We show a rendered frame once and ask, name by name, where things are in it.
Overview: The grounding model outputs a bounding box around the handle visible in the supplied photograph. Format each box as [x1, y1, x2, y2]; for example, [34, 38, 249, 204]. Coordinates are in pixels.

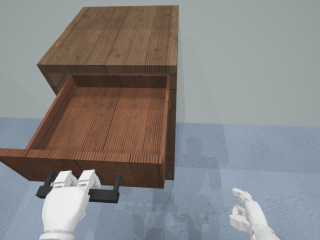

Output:
[36, 171, 122, 204]

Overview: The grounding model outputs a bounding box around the left robot hand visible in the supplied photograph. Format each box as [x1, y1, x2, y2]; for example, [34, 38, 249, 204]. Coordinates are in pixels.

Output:
[42, 169, 101, 234]

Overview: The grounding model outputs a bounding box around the cabinet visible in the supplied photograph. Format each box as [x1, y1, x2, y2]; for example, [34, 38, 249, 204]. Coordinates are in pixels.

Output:
[37, 5, 179, 180]

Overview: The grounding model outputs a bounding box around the right robot forearm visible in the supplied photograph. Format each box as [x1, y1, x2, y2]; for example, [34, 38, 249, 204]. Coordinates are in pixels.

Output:
[250, 224, 280, 240]

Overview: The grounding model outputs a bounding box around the right robot hand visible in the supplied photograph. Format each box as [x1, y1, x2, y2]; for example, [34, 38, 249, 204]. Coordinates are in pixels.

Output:
[229, 188, 268, 234]

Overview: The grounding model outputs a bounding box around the drawer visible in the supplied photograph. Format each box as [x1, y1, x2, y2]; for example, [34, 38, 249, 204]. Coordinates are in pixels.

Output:
[0, 73, 170, 189]

